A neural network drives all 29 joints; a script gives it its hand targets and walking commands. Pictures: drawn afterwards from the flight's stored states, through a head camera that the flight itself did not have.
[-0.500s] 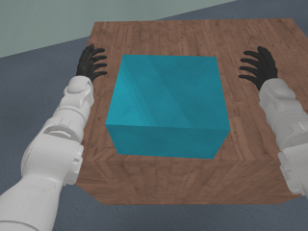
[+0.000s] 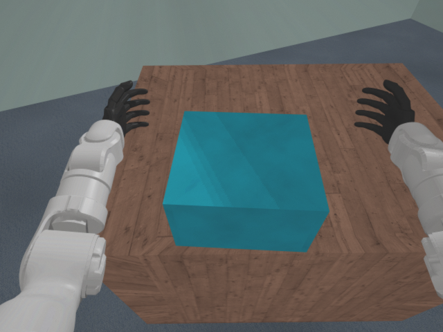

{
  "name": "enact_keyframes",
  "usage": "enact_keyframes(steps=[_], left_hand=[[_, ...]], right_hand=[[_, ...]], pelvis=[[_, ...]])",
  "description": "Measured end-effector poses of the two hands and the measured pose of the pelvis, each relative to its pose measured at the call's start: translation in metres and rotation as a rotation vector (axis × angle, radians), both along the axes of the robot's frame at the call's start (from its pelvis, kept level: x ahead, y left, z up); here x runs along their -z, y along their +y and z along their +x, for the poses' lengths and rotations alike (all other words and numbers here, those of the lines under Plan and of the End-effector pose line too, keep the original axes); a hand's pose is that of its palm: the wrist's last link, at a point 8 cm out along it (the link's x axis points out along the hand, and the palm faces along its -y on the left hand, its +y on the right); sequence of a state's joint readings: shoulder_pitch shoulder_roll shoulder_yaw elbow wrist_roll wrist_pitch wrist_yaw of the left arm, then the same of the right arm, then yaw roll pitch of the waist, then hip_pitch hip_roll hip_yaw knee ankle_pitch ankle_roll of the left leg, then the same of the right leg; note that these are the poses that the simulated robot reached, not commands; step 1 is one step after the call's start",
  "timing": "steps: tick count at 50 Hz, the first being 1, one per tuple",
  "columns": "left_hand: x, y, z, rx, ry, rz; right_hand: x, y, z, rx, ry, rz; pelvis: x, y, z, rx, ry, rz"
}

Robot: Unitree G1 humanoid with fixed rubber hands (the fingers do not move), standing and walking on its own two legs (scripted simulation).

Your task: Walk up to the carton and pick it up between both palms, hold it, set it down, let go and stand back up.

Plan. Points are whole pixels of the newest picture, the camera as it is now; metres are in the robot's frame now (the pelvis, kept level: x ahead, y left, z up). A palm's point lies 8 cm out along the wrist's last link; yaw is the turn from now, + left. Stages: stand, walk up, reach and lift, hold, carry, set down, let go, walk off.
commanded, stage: set down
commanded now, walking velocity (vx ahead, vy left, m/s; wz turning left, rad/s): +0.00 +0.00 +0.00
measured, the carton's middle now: (242, 178) +0.43 +0.00 +0.00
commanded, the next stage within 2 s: none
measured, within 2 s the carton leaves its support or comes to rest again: neither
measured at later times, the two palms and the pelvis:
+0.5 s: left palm (108, 179) +0.33 +0.24 +0.11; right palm (406, 194) +0.33 -0.26 +0.11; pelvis +0.00 +0.01 +0.00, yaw +0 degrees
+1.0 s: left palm (94, 240) +0.25 +0.25 +0.06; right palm (401, 258) +0.24 -0.24 +0.06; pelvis +0.02 +0.01 +0.00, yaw -1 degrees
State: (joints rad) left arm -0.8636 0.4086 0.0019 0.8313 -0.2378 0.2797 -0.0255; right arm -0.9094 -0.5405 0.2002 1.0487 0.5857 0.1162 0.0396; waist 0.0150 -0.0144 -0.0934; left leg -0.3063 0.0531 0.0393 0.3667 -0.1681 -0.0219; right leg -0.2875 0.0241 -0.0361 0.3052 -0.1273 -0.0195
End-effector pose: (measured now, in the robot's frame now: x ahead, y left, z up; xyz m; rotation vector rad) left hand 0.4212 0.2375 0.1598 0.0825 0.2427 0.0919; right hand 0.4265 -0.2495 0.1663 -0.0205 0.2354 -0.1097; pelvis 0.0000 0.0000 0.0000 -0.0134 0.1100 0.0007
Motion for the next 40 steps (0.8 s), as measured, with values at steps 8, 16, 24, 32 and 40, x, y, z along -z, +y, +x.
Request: enact_keyframes(steps=[8,16,24,32,40], left_hand=[[0.026,0.015,-0.041,-0.046,0.001,-0.002],[0.030,0.010,-0.060,-0.038,-0.012,-0.024],[0.047,0.001,-0.082,-0.035,0.014,-0.039],[0.065,0.010,-0.116,-0.076,-0.002,-0.038],[0.080,0.011,-0.143,-0.071,0.016,-0.028]], right_hand=[[0.039,0.011,-0.039,-0.041,-0.019,0.020],[0.053,0.016,-0.063,-0.047,-0.018,0.027],[0.057,-0.006,-0.095,-0.004,-0.012,0.009],[0.072,0.000,-0.129,-0.038,-0.023,0.017],[0.093,0.008,-0.152,-0.036,-0.005,0.042]], pelvis=[[-0.001,0.002,0.003,-0.016,-0.058,0.003],[-0.002,0.005,0.001,-0.015,-0.069,0.004],[-0.003,0.006,0.003,-0.003,-0.104,0.006],[-0.003,0.005,0.007,0.004,-0.119,0.008],[-0.004,0.009,0.008,0.001,-0.127,0.010]])
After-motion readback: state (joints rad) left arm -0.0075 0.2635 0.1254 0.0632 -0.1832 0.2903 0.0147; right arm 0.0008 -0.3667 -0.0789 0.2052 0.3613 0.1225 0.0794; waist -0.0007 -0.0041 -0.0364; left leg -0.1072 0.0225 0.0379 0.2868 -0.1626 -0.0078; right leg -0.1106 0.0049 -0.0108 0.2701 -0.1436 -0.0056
